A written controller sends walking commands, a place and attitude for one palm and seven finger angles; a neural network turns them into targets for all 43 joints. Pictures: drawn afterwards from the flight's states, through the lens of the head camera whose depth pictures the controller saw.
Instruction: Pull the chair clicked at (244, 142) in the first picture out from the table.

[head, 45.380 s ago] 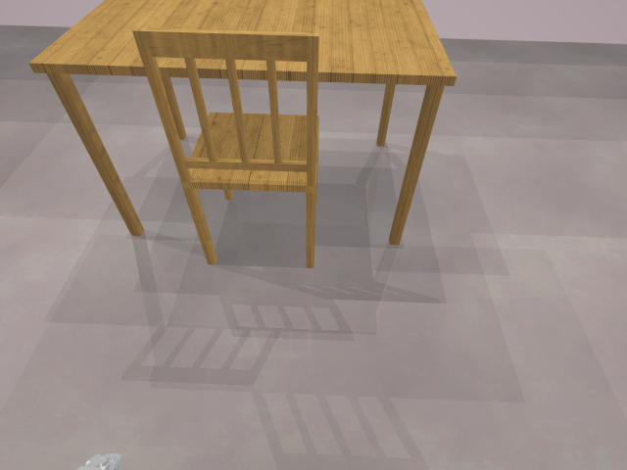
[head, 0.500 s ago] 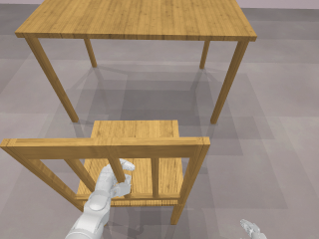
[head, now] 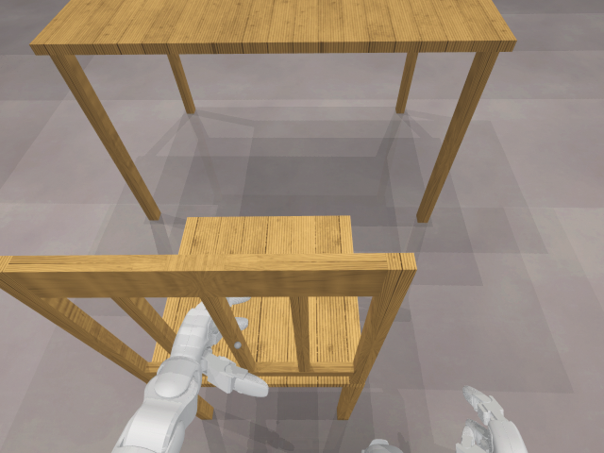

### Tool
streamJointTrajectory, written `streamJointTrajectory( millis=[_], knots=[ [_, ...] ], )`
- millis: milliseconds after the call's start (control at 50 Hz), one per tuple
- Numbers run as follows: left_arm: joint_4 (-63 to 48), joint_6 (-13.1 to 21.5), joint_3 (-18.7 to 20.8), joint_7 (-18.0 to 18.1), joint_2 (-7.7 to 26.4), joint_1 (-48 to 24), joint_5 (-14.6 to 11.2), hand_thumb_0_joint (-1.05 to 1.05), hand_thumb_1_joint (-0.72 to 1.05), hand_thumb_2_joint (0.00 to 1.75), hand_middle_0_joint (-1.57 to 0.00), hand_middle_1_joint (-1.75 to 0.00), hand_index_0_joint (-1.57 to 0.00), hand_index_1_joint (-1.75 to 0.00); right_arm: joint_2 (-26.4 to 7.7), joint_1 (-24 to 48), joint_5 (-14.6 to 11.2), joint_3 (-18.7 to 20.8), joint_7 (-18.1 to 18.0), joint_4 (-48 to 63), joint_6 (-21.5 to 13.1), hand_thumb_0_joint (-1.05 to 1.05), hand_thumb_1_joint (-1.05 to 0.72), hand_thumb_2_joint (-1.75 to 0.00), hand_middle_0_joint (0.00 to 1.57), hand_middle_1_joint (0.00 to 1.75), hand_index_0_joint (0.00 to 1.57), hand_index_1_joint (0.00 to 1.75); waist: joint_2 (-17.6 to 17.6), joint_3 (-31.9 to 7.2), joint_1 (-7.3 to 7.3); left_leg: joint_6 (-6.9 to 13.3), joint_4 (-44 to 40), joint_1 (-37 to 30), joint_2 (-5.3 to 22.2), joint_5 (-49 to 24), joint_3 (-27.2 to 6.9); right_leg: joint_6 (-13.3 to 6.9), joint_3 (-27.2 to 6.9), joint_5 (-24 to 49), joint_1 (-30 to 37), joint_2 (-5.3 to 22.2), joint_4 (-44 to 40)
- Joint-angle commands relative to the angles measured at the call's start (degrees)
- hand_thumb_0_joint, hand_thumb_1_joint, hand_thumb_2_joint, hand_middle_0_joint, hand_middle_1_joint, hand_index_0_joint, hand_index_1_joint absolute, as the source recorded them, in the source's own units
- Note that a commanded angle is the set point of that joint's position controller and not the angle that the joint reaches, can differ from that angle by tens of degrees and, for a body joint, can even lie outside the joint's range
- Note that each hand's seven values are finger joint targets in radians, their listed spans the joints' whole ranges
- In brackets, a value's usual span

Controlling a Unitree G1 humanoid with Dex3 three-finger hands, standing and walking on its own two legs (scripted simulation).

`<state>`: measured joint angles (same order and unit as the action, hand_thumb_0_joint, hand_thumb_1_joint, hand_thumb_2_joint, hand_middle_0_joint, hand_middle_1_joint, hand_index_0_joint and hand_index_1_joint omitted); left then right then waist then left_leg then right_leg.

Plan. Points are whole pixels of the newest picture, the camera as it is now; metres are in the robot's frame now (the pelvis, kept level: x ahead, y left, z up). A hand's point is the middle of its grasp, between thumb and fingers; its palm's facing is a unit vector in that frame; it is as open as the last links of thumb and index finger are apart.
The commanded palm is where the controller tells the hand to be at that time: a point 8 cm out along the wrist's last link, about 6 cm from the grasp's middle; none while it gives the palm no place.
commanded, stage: open the thumb and straighten the fingers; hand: left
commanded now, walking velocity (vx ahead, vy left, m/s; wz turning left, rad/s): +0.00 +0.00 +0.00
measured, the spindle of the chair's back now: (233, 337) +0.29 +0.11 -0.06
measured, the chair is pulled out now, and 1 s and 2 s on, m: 0.59 0.59 0.59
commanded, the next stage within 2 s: draw the fingers out of the gap in 0.22 s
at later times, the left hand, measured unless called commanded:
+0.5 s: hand (224, 374) +0.24 +0.11 -0.05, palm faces -0.12 -0.99 -0.12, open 17.5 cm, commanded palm +0.22 +0.16 -0.02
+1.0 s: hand (215, 439) +0.16 +0.11 -0.04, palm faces -0.09 -0.99 -0.11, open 17.5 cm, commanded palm +0.13 +0.16 -0.02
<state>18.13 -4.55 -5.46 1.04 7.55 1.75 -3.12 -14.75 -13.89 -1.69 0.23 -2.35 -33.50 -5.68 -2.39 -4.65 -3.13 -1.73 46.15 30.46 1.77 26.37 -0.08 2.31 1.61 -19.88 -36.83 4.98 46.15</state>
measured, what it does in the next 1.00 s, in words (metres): stands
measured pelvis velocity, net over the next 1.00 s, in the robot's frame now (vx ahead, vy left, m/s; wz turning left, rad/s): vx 0.00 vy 0.01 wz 0.03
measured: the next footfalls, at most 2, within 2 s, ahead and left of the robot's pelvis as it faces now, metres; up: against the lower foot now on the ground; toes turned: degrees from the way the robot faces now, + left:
none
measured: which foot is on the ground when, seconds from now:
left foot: down 0.00-1.00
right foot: down 0.00-1.00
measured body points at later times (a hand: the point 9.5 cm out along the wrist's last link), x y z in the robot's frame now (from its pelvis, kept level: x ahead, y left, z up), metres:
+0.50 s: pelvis +0.01 +0.00 -0.01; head +0.07 -0.01 +0.43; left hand +0.24 +0.17 -0.03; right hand +0.18 -0.26 -0.10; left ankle -0.04 +0.14 -0.70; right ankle +0.03 -0.15 -0.70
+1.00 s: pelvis +0.00 +0.01 -0.03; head +0.04 +0.00 +0.42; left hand +0.16 +0.17 -0.03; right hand +0.20 -0.22 -0.09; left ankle -0.04 +0.14 -0.70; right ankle +0.03 -0.15 -0.70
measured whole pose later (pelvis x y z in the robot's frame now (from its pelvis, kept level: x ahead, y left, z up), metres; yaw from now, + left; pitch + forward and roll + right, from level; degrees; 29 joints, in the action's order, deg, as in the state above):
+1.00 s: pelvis +0.00 +0.01 -0.03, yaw +2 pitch +13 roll -1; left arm -16.5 -11.5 -11.2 1.5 9.4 35.9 1.0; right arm -12.8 -14.3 -1.7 -1.3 -5.1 -23.0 -6.4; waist -2.6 -9.4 -2.2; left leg -1.2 59.7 39.3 1.4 33.4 -2.7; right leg 3.0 3.3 -26.1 -43.6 5.8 57.2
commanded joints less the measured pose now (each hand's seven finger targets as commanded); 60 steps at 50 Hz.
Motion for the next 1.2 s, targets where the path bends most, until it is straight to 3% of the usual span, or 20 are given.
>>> streamJointTrajectory(
  millis=[0, 60, 140, 220, 240, 280, 300, 320, 360, 400, 460, 540, 600, 620, 680, 880, 900, 1060, 1180],
  knots=[
    [-12.6, 1.2, 4.6, -0.2, 6.2, -5.4, 0.5, 0.0, -0.55, 0.2, -0.07, -0.22, -0.07, -0.22, -7.7, 1.8, -0.2, 2.5, -1.3, 9.0, -2.6, 0.0, -0.9, -0.9, 0.2, 0.3, 0.2, 0.3, 5.0, -14.0, 0.45, 2.1, -5.1, 0.6, -1.0, -17.2, 1.9, -2.5, 3.1, 15.9, 13.3, -1.5, -2.9],
    [-16.9, 0.7, 3.8, -0.5, 6.1, -7.8, 0.4, 0.0, -0.55, 0.2, 0.0, 0.0, 0.0, 0.0, -7.4, 1.7, -0.3, 2.3, -1.6, 9.7, -2.7, 0.0, -0.9, -0.9, 0.2, 0.3, 0.2, 0.3, 4.6, -15.6, -0.6, 2.3, -3.7, 0.3, -1.2, -17.8, 1.9, -2.3, 2.9, 17.0, 13.3, -1.4, -2.2],
    [-18.2, -0.4, 2.4, -1.2, 5.0, -5.2, 0.0, 0.0, -0.55, 0.2, 0.0, 0.0, 0.0, 0.0, -7.4, 1.5, -0.2, 2.1, -2.1, 10.1, -3.2, 0.0, -0.9, -0.9, 0.2, 0.3, 0.2, 0.3, 5.5, -15.4, -1.29, 2.3, -2.3, 0.7, -1.2, -18.9, 1.6, -2.1, 3.2, 18.8, 12.8, -1.4, -1.6],
    [-19.6, -1.5, 2.7, -1.4, 6.0, -4.9, 0.2, 0.0, -0.55, 0.2, 0.0, 0.0, 0.0, 0.0, -7.7, 1.5, -0.3, 2.0, -2.4, 10.5, -3.3, 0.0, -0.9, -0.9, 0.2, 0.3, 0.2, 0.3, 4.1, -15.2, -1.29, 2.3, -1.7, 0.8, -1.3, -18.8, 1.3, -2.2, 3.5, 17.8, 11.5, -1.4, -1.1],
    [-19.6, -1.9, 0.9, -1.6, 4.1, -4.9, 0.3, 0.0, -0.55, 0.2, 0.0, 0.0, 0.0, 0.0, -7.5, 1.4, -0.2, 2.0, -2.4, 10.6, -3.4, 0.0, -0.9, -0.9, 0.2, 0.3, 0.2, 0.3, 4.4, -15.2, -1.58, 2.4, -1.5, 0.5, -1.3, -19.1, 1.1, -2.1, 3.6, 18.2, 11.3, -1.4, -1.0],
    [-20.3, -2.3, 1.6, -1.3, 4.9, -4.2, 0.4, 0.0, -0.55, 0.2, 0.0, 0.0, 0.0, 0.0, -7.5, 1.5, -0.3, 2.0, -2.5, 10.9, -3.3, 0.0, -0.9, -0.9, 0.2, 0.3, 0.2, 0.3, 3.4, -15.6, -1.29, 2.3, -1.2, 0.6, -1.4, -19.1, 1.2, -2.1, 3.6, 17.9, 11.1, -1.3, -0.7],
    [-18.7, -2.5, 6.9, -1.2, 9.2, 2.2, 0.4, 0.0, -0.55, 0.2, 0.0, 0.0, 0.0, 0.0, -7.7, 1.4, -0.1, 2.1, -2.5, 11.3, -3.3, 0.0, -0.9, -0.9, 0.2, 0.3, 0.2, 0.3, 3.9, -15.7, 0.66, 2.1, -1.4, 2.0, -1.5, -19.6, 1.2, -2.6, 3.7, 18.6, 13.0, -1.3, -0.3],
    [-20.0, -2.8, 5.1, -1.5, 7.3, 6.7, 0.4, 0.0, -0.55, 0.2, 0.0, 0.0, 0.0, 0.0, -7.4, 1.8, -0.2, 1.9, -2.3, 12.2, -3.0, 0.0, -0.9, -0.9, 0.2, 0.3, 0.2, 0.3, 4.2, -15.8, 1.04, 2.1, -1.5, 2.3, -1.5, -19.8, 1.5, -2.6, 3.6, 19.3, 13.5, -1.1, -0.1],
    [-24.2, -2.9, 2.7, -1.8, 5.7, 9.0, 0.6, 0.0, -0.55, 0.2, 0.0, 0.0, 0.0, 0.0, -7.0, 2.1, -0.4, 2.0, -2.1, 13.5, -3.0, 0.0, -0.9, -0.9, 0.2, 0.3, 0.2, 0.3, 3.9, -15.8, 0.57, 2.1, -1.1, 2.3, -1.4, -19.9, 1.6, -2.4, 3.7, 19.2, 12.8, -1.1, 0.1],
    [-26.5, -3.1, 3.3, -1.5, 6.7, 12.9, 0.7, 0.0, -0.55, 0.2, 0.0, 0.0, 0.0, 0.0, -7.0, 2.4, -0.4, 2.2, -2.3, 14.2, -3.1, 0.0, -0.9, -0.9, 0.2, 0.3, 0.2, 0.3, 4.1, -15.4, 0.76, 2.1, -0.6, 3.3, -1.3, -19.9, 1.5, -2.6, 3.8, 19.1, 12.9, -1.1, 0.3],
    [-31.8, -2.8, 0.4, -1.0, 5.2, 13.5, 1.0, 0.0, -0.55, 0.2, 0.0, 0.0, 0.0, 0.0, -6.8, 1.6, -0.3, 1.9, -2.4, 14.9, -3.7, 0.0, -0.9, -0.9, 0.2, 0.3, 0.2, 0.3, 3.6, -14.5, -0.66, 2.4, 0.5, 2.8, -1.4, -18.7, 1.0, -2.2, 4.0, 17.2, 9.9, -1.3, 0.7],
    [-36.8, -2.0, -0.2, -0.1, 5.3, 18.9, 1.5, 0.0, -0.55, 0.2, 0.0, 0.0, 0.0, 0.0, -6.4, 1.5, -0.1, 2.0, -2.9, 15.4, -4.6, 0.0, -0.9, -0.9, 0.2, 0.3, 0.2, 0.3, 2.5, -14.9, -0.55, 2.4, 1.6, 2.9, -1.6, -19.2, 0.6, -2.3, 4.2, 16.6, 8.7, -1.4, 1.8],
    [-38.0, -1.9, 0.1, 0.3, 6.1, 22.1, 2.2, 0.0, -0.55, 0.2, 0.0, 0.0, 0.0, 0.0, -6.4, 1.7, -0.1, 2.2, -3.4, 15.3, -4.8, 0.0, -0.9, -0.9, 0.2, 0.3, 0.2, 0.3, 4.1, -13.7, -0.7, 2.3, 2.3, 4.1, -1.5, -18.6, 0.1, -2.4, 4.6, 15.4, 7.3, -1.5, 2.3],
    [-39.9, -1.7, -1.2, 0.3, 5.4, 22.3, 2.3, 0.0, -0.55, 0.2, 0.0, 0.0, 0.0, 0.0, -6.3, 1.7, 0.0, 1.9, -3.4, 15.5, -5.0, 0.0, -0.9, -0.9, 0.2, 0.3, 0.2, 0.3, 2.5, -14.6, -0.79, 2.4, 2.5, 3.8, -1.8, -18.4, 0.1, -2.4, 4.4, 15.1, 7.1, -1.5, 2.7],
    [-40.5, -2.2, -2.7, 0.1, 4.4, 25.2, 2.8, 0.0, -0.55, 0.2, 0.0, 0.0, 0.0, 0.0, -6.0, 2.1, -0.1, 1.8, -3.4, 16.1, -5.0, 0.0, -0.9, -0.9, 0.2, 0.3, 0.2, 0.3, 2.8, -12.6, -0.97, 2.3, 2.8, 4.5, -1.6, -17.3, -0.5, -2.3, 4.9, 12.6, 5.1, -1.6, 3.2],
    [-45.5, -3.6, -4.5, 0.6, 3.9, 34.0, 4.2, 0.0, -0.55, 0.2, 0.0, 0.0, 0.0, 0.0, -5.0, 3.3, -0.2, 1.5, -3.6, 19.6, -4.1, 0.0, -0.9, -0.9, 0.2, 0.3, 0.2, 0.3, 2.5, -11.5, 0.28, 2.5, 3.4, 7.2, -1.9, -13.1, -0.8, -2.5, 4.8, 7.2, 3.3, -1.9, 4.2],
    [-45.6, -3.7, -3.3, 0.8, 4.9, 35.6, 4.3, 0.0, -0.55, 0.2, 0.0, 0.0, 0.0, 0.0, -4.9, 3.4, -0.2, 1.8, -3.7, 19.7, -3.9, 0.0, -0.9, -0.9, 0.2, 0.3, 0.2, 0.3, 2.8, -11.7, 0.67, 2.5, 3.5, 7.9, -1.8, -13.4, -0.8, -2.7, 4.8, 7.5, 3.9, -1.9, 4.2],
    [-50.7, -2.6, -7.3, 0.5, 3.3, 41.4, 5.4, 0.0, -0.55, 0.2, 0.0, 0.0, 0.0, 0.0, -4.7, 3.1, -0.4, 1.8, -3.7, 22.1, -4.0, 0.0, -0.9, -0.9, 0.2, 0.3, 0.2, 0.3, 2.5, -10.1, 0.12, 2.7, 4.8, 9.3, -1.9, -10.5, -1.1, -2.5, 4.8, 3.9, 0.4, -2.2, 5.3],
    [-52.6, -2.1, -6.6, 1.3, 4.1, 46.4, 6.3, 0.0, -0.55, 0.2, 0.0, 0.0, 0.0, 0.0, -4.4, 3.0, -0.5, 2.2, -4.0, 23.2, -3.4, 0.0, -0.9, -0.9, 0.2, 0.3, 0.2, 0.3, 3.3, -10.6, 0.77, 2.7, 5.8, 10.8, -2.1, -10.1, -1.0, -2.6, 4.6, 3.5, -0.1, -2.5, 6.3]
  ],
)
